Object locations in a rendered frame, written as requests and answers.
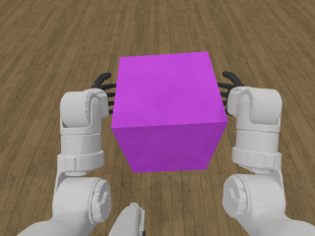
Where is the right robot forearm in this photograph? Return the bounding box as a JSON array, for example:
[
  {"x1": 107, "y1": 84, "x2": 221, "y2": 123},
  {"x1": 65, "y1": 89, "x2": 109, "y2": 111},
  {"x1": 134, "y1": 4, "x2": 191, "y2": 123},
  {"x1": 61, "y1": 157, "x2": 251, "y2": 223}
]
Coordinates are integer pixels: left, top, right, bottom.
[{"x1": 226, "y1": 87, "x2": 286, "y2": 206}]

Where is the left robot shin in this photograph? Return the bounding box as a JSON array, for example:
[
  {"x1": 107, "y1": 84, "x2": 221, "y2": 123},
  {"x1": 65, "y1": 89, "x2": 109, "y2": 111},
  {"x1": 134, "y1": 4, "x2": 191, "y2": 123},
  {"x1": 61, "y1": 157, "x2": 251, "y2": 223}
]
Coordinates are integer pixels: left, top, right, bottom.
[{"x1": 130, "y1": 203, "x2": 143, "y2": 236}]

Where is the left robot forearm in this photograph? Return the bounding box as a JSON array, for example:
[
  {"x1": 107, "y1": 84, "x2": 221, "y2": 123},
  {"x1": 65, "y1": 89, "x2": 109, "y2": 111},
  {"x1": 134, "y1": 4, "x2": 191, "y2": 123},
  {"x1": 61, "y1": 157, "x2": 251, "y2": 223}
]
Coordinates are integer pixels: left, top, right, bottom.
[{"x1": 52, "y1": 88, "x2": 109, "y2": 214}]

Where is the robot left thigh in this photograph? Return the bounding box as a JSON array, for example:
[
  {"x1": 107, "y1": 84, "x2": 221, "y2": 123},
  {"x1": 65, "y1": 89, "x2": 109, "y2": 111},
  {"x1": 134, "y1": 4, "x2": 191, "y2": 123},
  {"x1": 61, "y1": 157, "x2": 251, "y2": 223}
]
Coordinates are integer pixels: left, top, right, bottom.
[{"x1": 108, "y1": 206, "x2": 146, "y2": 236}]

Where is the robot left upper arm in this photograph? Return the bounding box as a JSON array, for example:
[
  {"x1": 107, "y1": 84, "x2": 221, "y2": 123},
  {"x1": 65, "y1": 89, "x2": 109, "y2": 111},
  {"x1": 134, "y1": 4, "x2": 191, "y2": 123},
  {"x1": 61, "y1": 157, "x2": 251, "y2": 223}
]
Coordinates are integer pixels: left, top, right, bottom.
[{"x1": 17, "y1": 177, "x2": 112, "y2": 236}]

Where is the left robot hand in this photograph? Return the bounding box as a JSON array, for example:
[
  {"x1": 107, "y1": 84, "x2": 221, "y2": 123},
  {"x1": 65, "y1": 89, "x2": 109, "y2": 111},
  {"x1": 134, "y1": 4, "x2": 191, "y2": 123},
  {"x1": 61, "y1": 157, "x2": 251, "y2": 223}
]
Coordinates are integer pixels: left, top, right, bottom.
[{"x1": 92, "y1": 72, "x2": 117, "y2": 114}]

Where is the carton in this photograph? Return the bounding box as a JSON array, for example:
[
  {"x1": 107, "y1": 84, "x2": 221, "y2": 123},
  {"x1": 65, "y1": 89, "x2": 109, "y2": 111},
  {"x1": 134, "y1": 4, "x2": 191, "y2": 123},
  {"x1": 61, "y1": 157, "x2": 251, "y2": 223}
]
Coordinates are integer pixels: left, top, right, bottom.
[{"x1": 111, "y1": 51, "x2": 228, "y2": 173}]

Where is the right robot hand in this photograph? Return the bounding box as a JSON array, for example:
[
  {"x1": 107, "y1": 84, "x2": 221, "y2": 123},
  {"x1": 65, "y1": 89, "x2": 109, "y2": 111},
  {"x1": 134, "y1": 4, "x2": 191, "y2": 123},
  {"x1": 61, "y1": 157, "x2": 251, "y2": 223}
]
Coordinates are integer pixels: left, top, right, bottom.
[{"x1": 217, "y1": 71, "x2": 244, "y2": 116}]

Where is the robot right upper arm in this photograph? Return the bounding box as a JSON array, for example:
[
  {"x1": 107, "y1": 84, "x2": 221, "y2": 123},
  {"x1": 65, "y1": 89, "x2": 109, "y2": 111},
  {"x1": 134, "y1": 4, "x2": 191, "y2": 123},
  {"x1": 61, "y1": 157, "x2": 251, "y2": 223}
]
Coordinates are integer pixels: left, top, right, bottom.
[{"x1": 222, "y1": 173, "x2": 315, "y2": 236}]

